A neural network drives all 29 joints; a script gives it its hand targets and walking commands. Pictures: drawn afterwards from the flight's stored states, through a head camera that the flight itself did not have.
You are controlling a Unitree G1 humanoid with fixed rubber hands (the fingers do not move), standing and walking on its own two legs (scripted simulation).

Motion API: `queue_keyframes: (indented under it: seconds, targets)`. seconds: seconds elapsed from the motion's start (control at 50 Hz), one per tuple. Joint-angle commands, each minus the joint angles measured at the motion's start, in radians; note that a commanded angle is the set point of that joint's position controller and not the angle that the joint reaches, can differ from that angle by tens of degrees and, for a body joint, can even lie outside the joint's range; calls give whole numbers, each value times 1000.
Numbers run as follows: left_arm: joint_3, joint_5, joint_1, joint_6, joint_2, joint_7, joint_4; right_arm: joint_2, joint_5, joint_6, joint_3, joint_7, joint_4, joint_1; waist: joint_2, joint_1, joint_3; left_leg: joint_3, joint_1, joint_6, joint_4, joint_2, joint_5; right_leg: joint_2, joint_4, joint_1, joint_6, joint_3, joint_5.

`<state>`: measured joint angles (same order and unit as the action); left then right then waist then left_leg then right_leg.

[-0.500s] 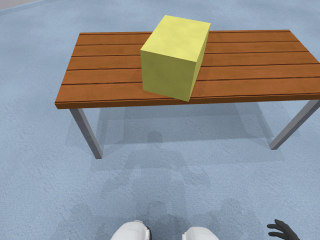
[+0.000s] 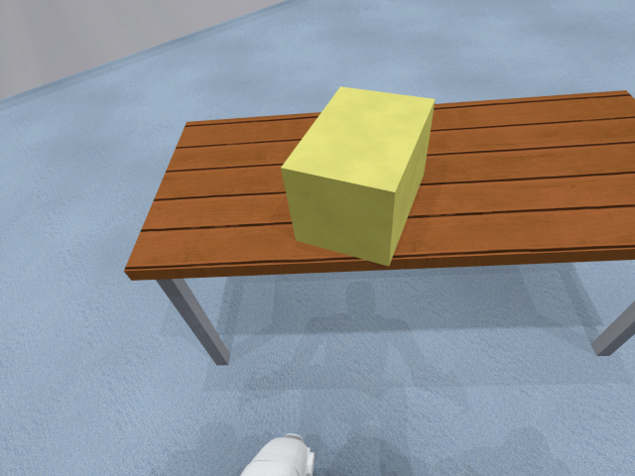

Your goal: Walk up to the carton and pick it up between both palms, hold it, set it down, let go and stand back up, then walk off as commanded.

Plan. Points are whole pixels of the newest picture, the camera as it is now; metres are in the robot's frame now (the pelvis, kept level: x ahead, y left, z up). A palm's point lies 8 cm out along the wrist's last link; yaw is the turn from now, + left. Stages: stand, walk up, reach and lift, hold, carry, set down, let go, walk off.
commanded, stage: walk up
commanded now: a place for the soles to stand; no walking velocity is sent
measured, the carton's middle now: (363, 171) +0.71 -0.03 -0.08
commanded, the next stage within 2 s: none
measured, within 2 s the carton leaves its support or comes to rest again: neither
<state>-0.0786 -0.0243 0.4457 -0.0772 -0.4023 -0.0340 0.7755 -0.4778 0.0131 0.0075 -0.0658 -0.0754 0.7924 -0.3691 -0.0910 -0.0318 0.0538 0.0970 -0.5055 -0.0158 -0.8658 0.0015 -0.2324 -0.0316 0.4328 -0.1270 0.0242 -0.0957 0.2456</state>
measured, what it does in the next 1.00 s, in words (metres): walks ahead: left foot, then right foot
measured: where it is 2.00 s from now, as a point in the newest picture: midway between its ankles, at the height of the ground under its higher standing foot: outside the picture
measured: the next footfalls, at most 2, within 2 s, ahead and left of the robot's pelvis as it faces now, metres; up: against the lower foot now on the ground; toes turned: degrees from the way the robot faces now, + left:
left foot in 0.16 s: +0.18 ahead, +0.14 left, +0.00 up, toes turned +0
right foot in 0.42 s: +0.16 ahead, -0.12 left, +0.00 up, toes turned -1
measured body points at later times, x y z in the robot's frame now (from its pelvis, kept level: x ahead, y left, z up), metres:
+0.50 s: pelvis +0.09 +0.00 -0.03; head +0.12 +0.00 +0.42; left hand +0.15 +0.32 -0.14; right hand +0.20 -0.31 -0.13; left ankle +0.14 +0.13 -0.74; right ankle +0.12 -0.12 -0.74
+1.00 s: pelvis +0.10 +0.01 +0.00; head +0.12 +0.01 +0.45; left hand +0.22 +0.31 -0.12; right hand +0.20 -0.30 -0.12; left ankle +0.14 +0.14 -0.74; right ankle +0.12 -0.12 -0.74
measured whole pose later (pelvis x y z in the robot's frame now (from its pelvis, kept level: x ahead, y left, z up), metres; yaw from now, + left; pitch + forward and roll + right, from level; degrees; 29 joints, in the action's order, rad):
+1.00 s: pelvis +0.10 +0.01 +0.00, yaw +1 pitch -2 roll +0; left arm -0.01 0.00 0.06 -0.01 -0.37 -0.01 1.04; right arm -0.39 0.00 0.01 0.02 -0.02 1.07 -0.10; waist 0.00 0.01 0.07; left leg 0.01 -0.21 -0.01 -0.42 -0.01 -0.17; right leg -0.02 0.42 -0.18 -0.01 -0.02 0.20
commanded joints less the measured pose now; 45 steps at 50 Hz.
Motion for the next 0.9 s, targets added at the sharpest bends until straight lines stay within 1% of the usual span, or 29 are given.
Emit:
queue_keyframes:
  seconds: [0.0,0.04,0.06,0.08,0.1,0.12,0.14,0.16,0.18,0.2,0.22,0.26,0.32,0.34,0.36,0.38,0.4,0.42,0.44,0.46,0.48,0.5,0.52,0.54,0.56,0.6,0.62,0.7,0.88]
  targets:
    - [-71,6,-19,-6,-272,14,-97,-107,9,29,-25,16,-85,60,283,-26,109,-97,16,17,177,-19,8,-208,-137,-70,150,109,-11]
    - [-62,13,-13,7,-262,17,-104,-96,9,38,-18,27,-80,68,287,-31,66,-140,103,34,202,-11,41,-222,-33,-72,160,92,-231]
    - [-55,17,-19,13,-256,20,-108,-94,9,42,-17,33,-74,53,269,-17,42,-149,158,48,245,-4,69,-217,33,-75,152,78,-296]
    - [-47,22,-40,19,-247,22,-114,-97,8,48,-19,40,-58,7,242,12,16,-167,233,60,310,14,100,-199,109,-92,136,58,-303]
    - [-35,24,-43,26,-220,24,-118,-113,8,54,-25,50,-36,-51,192,40,-16,-164,322,72,358,34,89,-172,212,-117,111,47,-273]
    - [-21,25,-16,30,-179,25,-122,-161,13,59,-37,58,-23,-107,71,62,-78,-46,441,103,394,-34,89,-123,379,-172,77,24,-196]
    - [-4,32,3,32,-121,25,-150,-248,19,64,-53,67,-43,-129,-118,64,-128,320,543,181,454,-274,172,-14,602,-327,18,-6,121]
    - [-23,33,24,50,-193,42,-112,-284,-11,64,-53,71,-60,-94,-95,66,-131,544,486,327,501,-396,129,26,687,-374,0,104,381]
    - [-32,31,-17,58,-244,50,-95,-258,-26,59,-57,73,-55,-67,-17,63,-69,501,386,336,511,-386,60,-7,737,-377,12,165,400]
    - [-30,31,-29,56,-238,50,-93,-233,-26,57,-48,75,-61,-41,-3,57,-25,395,344,317,507,-342,92,-5,724,-390,22,180,392]
    - [-25,31,-23,55,-217,48,-76,-210,-19,55,-40,80,-66,-27,-22,57,-9,311,315,299,488,-306,137,-14,683,-382,22,195,357]
    - [-18,28,5,52,-198,42,-45,-166,-7,55,-18,83,-81,35,-76,30,-17,155,245,259,446,-247,284,-36,533,-299,13,156,262]
    - [-18,31,-11,46,-170,44,-21,-160,1,44,-8,81,-96,87,-99,20,-74,72,219,240,360,-237,491,-8,343,-163,0,78,184]
    - [-20,29,-6,43,-162,47,-12,-160,-5,37,-5,80,-97,109,-87,4,-91,40,198,220,309,-222,482,6,252,-102,2,61,109]
    - [-22,26,6,40,-156,50,0,-153,-13,29,0,80,-98,138,-71,-18,-104,10,165,188,258,-198,382,19,135,-34,10,53,-3]
    - [-29,14,-16,35,-176,53,2,-123,-18,21,12,79,-95,149,-26,-16,-102,1,119,140,218,-164,228,1,72,-1,25,102,-66]
    - [-35,-1,-67,30,-224,53,-8,-76,-25,13,28,79,-96,131,112,15,-98,-45,62,83,129,-82,63,-136,-10,-11,62,303,-89]
    - [-39,6,-158,28,-287,48,-23,-78,-33,-2,15,84,-71,126,185,49,-58,-90,129,37,81,0,-223,-304,-64,-206,169,506,-49]
    - [-34,6,-216,29,-290,47,-32,-113,-26,-6,3,86,-32,122,174,54,-16,-56,234,44,38,-26,-271,-316,-30,-324,217,501,-60]
    - [-21,10,-250,29,-252,45,-23,-108,-24,0,10,80,-18,119,149,74,-11,-65,262,52,136,-22,-227,-251,3,-311,183,390,-72]
    - [-12,13,-276,33,-226,44,-8,-111,-22,6,9,76,0,114,154,83,-13,-51,274,57,232,-42,-88,-185,47,-275,129,296,-90]
    - [-6,20,-271,36,-200,45,3,-136,-16,14,0,76,12,130,153,66,-23,2,287,70,285,-78,26,-131,93,-257,82,248,-118]
    - [-3,28,-251,39,-187,44,22,-157,-11,21,-5,76,15,171,141,42,-32,75,256,89,336,-113,30,-84,121,-231,56,219,-75]
    - [-2,27,-239,43,-190,41,43,-162,-14,25,-1,74,23,205,145,23,-45,98,207,103,360,-132,-23,-63,105,-179,48,208,31]
    - [-3,24,-244,43,-193,40,59,-153,-18,24,6,72,35,225,146,17,-46,85,178,99,356,-122,-40,-71,65,-143,50,218,75]
    - [0,22,-280,39,-206,40,76,-125,-19,20,18,71,61,244,143,31,-36,32,223,74,349,-75,-20,-112,25,-165,66,260,9]
    - [2,23,-295,38,-207,39,88,-120,-19,19,22,70,76,243,139,36,-42,22,247,70,353,-71,9,-121,15,-164,68,261,-32]
    - [12,29,-337,38,-192,39,124,-120,-19,22,30,66,129,256,137,32,-78,28,289,74,409,-93,112,-106,0,-101,44,219,-97]
    - [24,27,-395,46,-178,32,201,-110,-17,26,40,66,207,310,100,22,-84,32,296,60,521,-113,120,-96,-76,-9,21,186,-103]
